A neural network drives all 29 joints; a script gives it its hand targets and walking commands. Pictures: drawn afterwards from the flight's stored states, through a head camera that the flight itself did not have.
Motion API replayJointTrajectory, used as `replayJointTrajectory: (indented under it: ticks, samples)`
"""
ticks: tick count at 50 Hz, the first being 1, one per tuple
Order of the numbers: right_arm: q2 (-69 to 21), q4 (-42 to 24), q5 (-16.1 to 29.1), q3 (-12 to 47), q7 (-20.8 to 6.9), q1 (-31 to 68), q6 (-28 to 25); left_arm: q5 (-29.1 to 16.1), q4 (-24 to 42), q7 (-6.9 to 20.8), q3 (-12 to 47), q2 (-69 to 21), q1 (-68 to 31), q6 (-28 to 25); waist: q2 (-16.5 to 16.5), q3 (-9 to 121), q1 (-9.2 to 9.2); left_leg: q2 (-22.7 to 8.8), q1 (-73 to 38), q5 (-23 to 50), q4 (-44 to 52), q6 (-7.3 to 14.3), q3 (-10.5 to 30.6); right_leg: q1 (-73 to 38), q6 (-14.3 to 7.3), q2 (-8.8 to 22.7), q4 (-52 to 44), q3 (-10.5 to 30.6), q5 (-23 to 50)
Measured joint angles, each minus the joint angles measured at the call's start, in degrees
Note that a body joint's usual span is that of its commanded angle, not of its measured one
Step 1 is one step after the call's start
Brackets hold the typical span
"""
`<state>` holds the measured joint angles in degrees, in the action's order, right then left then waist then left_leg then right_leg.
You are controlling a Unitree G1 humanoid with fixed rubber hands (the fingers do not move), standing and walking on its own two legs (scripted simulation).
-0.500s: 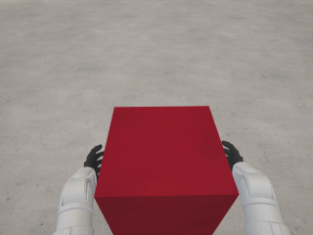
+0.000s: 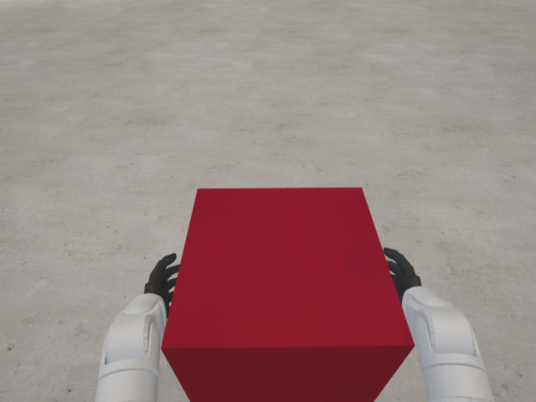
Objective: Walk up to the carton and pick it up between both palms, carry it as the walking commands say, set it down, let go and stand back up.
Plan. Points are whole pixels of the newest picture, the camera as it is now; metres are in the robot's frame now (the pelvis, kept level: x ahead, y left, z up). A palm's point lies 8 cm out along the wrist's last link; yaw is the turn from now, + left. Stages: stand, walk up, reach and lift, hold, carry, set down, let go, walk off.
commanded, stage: reach and lift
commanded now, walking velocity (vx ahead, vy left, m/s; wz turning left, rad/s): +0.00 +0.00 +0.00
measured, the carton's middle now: (280, 301) +0.30 +0.01 -0.03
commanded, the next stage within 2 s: hold in 0.10 s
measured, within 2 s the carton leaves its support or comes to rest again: neither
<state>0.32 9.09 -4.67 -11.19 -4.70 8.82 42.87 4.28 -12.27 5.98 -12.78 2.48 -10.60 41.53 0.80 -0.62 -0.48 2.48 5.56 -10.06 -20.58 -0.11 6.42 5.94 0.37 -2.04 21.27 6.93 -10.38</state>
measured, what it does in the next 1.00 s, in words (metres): stands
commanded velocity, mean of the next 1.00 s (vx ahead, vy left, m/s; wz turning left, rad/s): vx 0.00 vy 0.00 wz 0.00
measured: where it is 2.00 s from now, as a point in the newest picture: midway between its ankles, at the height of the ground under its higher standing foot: outside the picture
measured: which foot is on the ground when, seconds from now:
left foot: down 0.00-1.00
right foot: down 0.00-1.00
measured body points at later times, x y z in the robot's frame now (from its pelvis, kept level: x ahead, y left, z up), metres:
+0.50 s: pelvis -0.01 +0.00 +0.00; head -0.05 +0.01 +0.45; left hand +0.28 +0.19 +0.03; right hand +0.27 -0.19 +0.03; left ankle +0.02 +0.12 -0.75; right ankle +0.02 -0.12 -0.75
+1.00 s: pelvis -0.01 -0.01 +0.00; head -0.04 +0.00 +0.45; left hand +0.27 +0.20 +0.02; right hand +0.27 -0.19 +0.03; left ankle +0.02 +0.12 -0.75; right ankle +0.02 -0.12 -0.75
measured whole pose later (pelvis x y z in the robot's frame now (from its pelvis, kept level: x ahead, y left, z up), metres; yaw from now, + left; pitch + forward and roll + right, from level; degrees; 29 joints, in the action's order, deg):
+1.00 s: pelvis -0.01 -0.01 +0.00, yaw +1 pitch -6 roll +0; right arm -0.2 8.7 -6.2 -11.3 -5.4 9.5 43.0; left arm 3.3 -11.5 5.0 -11.0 4.1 -10.9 41.9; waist 1.3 -2.7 0.0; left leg 2.4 5.7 -9.5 -21.6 -0.7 7.1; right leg 6.2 -0.1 -2.2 22.9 5.9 -10.3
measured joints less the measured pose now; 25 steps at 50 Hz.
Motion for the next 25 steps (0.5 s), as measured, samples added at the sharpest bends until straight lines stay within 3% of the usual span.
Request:
replayJointTrajectory:
  ticks: [25]
  samples:
    - [1.1, 0.9, -0.5, -0.4, -1.7, 0.7, 0.2, 0.3, 0.4, -1.5, 1.3, -0.3, -0.5, 1.1, 0.0, 0.3, 1.26, 0.2, -0.4, 0.2, -0.5, 0.2, -0.5, -0.2, 0.3, 0.2, 0.8, 0.3, 0.1]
